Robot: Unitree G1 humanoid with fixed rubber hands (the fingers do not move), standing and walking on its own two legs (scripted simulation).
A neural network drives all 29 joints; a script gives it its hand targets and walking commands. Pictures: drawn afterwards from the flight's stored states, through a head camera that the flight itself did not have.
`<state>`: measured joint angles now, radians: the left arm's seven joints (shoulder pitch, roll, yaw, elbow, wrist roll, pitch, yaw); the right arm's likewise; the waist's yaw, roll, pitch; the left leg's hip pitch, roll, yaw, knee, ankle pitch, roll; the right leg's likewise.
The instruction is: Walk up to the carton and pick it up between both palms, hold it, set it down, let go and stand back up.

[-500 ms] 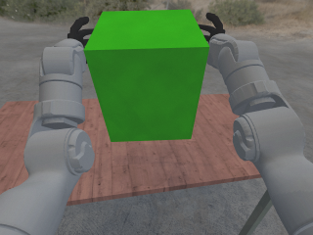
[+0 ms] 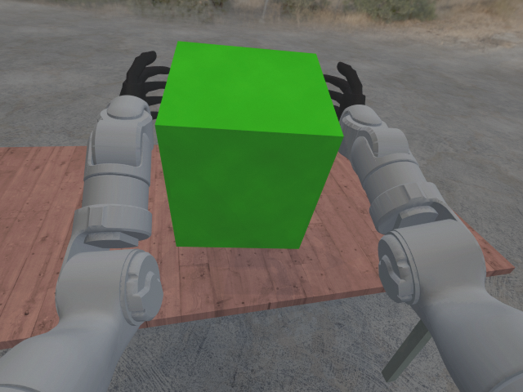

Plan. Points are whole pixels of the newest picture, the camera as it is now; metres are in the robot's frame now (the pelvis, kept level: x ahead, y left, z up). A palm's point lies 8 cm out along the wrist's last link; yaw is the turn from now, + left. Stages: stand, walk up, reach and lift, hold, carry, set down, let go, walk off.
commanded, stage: set down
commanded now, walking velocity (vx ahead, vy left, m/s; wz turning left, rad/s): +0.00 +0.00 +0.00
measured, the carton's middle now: (243, 153) +0.41 -0.01 +0.22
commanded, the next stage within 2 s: none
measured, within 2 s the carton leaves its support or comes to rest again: neither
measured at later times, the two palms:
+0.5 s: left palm (140, 126) +0.40 +0.14 +0.26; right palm (341, 134) +0.39 -0.16 +0.27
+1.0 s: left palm (153, 146) +0.41 +0.13 +0.23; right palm (344, 155) +0.39 -0.17 +0.23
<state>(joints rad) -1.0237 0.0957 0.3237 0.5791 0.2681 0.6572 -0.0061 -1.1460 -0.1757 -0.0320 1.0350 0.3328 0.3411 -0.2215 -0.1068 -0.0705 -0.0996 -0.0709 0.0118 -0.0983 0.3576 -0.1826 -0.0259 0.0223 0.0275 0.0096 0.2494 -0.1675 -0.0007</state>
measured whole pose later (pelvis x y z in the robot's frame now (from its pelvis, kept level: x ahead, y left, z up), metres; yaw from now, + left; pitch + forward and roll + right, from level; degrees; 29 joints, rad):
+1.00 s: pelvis +0.00 +0.00 +0.00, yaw -1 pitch -5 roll -1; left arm -0.92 0.02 0.36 0.63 0.30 0.53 0.02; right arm -1.00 -0.12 -0.15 1.04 0.15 0.24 -0.17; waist -0.08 -0.07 -0.07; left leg -0.07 0.02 -0.07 0.32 -0.17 -0.03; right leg 0.00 0.02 0.01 0.27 -0.17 0.00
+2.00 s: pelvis +0.00 +0.00 +0.00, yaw -2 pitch -5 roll +0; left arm -0.79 -0.05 0.38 0.61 0.33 0.41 0.02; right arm -0.85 -0.04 -0.30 0.96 -0.05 0.14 -0.11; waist -0.06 -0.06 -0.02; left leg -0.07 0.02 -0.04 0.30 -0.16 -0.02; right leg -0.03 0.01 0.00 0.29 -0.18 0.00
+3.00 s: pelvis +0.00 +0.00 +0.00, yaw -3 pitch -4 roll +0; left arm -0.68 -0.13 0.40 0.49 0.39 0.32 -0.01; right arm -0.71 0.01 -0.39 0.82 -0.18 -0.01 -0.03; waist -0.04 -0.07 0.03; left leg -0.05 0.01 0.00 0.28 -0.15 -0.01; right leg -0.03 0.00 -0.01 0.28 -0.17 0.01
